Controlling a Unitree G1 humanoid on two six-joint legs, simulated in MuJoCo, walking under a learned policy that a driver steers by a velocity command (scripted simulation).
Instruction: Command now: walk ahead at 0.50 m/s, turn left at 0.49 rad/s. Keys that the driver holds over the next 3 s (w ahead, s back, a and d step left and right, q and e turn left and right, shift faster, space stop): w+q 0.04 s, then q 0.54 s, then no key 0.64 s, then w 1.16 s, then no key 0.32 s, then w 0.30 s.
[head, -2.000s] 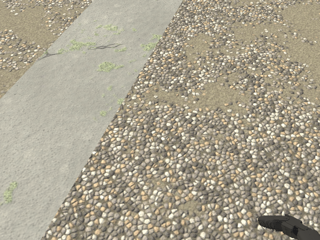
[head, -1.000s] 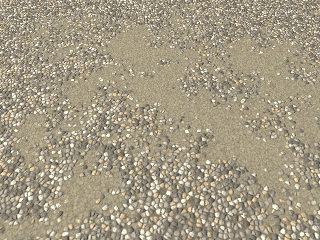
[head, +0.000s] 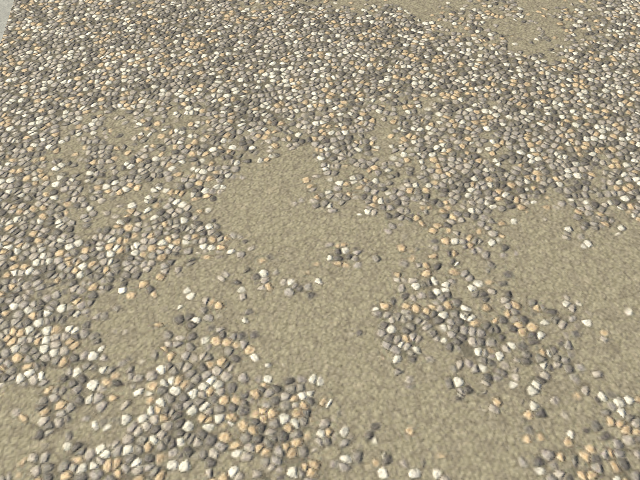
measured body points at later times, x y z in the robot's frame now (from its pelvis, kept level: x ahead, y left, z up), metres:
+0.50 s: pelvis +0.19 +0.03 +0.00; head +0.22 +0.06 +0.45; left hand +0.25 +0.31 -0.13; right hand +0.32 -0.23 -0.11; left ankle +0.19 +0.08 -0.74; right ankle +0.31 -0.12 -0.67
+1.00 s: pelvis +0.24 -0.01 +0.01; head +0.28 -0.03 +0.45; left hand +0.22 +0.26 -0.11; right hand +0.45 -0.22 -0.14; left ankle +0.14 +0.09 -0.71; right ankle +0.30 -0.09 -0.74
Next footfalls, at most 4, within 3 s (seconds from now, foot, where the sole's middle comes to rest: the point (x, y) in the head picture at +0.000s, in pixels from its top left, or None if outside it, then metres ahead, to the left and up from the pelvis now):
0.12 left None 0.23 0.09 -0.78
0.72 right None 0.34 -0.07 -0.78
1.08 left None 0.19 0.10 -0.78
2.00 left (242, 419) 0.60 0.23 -0.78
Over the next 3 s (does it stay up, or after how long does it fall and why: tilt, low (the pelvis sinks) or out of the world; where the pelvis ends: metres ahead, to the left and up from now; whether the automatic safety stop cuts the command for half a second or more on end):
stays up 0.85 0.27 0.01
